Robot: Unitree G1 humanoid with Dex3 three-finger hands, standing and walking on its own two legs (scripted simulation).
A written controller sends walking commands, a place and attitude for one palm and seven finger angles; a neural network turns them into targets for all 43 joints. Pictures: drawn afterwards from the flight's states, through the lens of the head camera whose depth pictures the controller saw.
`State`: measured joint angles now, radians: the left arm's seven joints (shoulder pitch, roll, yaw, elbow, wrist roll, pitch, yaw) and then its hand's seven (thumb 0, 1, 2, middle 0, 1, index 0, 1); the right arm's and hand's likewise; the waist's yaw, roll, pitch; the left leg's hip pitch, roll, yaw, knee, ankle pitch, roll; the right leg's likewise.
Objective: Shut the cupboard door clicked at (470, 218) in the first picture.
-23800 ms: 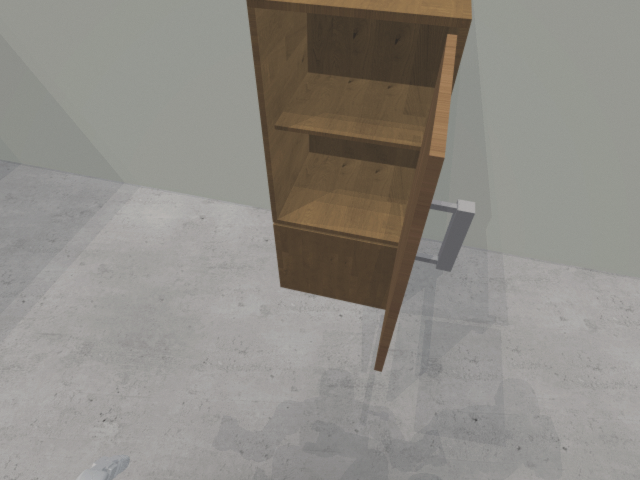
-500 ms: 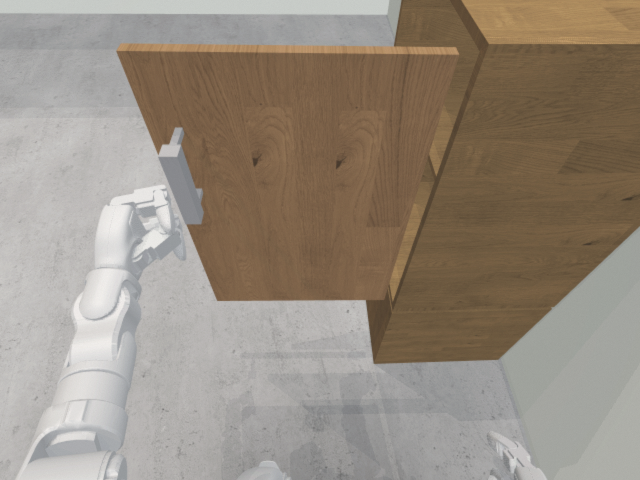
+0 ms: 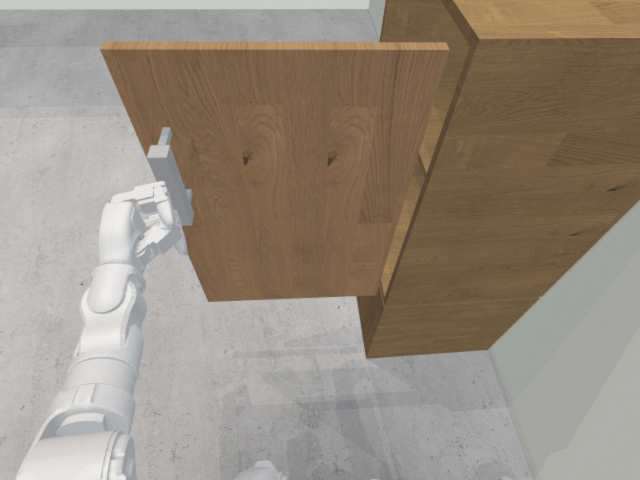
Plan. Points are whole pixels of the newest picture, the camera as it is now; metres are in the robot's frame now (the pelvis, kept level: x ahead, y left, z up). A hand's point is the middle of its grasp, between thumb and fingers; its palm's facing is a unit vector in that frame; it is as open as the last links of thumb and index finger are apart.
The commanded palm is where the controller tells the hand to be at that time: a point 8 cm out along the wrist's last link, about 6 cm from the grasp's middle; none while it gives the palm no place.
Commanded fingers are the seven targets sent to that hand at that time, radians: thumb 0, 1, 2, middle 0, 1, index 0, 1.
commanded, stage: push the door shut along its arc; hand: left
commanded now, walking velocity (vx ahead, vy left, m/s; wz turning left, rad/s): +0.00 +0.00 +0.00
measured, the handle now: (175, 178) +0.50 +0.21 +0.08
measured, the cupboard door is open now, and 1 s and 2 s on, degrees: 89 76 64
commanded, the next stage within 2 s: pull the fist back off the door in 1.94 s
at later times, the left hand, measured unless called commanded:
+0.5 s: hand (182, 200) +0.45 +0.19 +0.09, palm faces -0.02 -1.00 -0.02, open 3.1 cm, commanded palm +0.43 +0.23 +0.08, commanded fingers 0.00 0.90 0.90 -1.30 -1.50 -1.30 -1.50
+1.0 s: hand (206, 170) +0.50 +0.17 +0.09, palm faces -0.14 -0.99 -0.01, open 3.1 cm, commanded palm +0.50 +0.20 +0.08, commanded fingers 0.00 0.90 0.90 -1.30 -1.50 -1.30 -1.50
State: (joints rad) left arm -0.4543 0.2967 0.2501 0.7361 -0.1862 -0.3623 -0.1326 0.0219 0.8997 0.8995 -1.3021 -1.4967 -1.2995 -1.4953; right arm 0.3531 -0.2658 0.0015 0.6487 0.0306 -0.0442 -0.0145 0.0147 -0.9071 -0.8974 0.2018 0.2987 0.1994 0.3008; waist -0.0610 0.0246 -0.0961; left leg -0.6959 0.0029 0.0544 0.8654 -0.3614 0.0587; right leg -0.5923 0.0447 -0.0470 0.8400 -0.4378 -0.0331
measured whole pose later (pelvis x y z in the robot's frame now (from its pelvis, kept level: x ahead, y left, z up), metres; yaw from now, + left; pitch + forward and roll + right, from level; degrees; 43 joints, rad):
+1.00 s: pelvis +0.00 -0.01 -0.02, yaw +0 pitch +19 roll -3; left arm -0.97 0.54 0.32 1.23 -0.13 -0.33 -0.38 0.02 0.90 0.90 -1.30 -1.50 -1.30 -1.50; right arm 0.40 -0.29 0.03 0.67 0.02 -0.01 -0.01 0.01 -0.91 -0.90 0.20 0.30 0.20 0.30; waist -0.18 0.04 -0.11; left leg -0.93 0.03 0.02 1.00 -0.39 0.05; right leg -0.81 0.07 -0.08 0.94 -0.46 -0.05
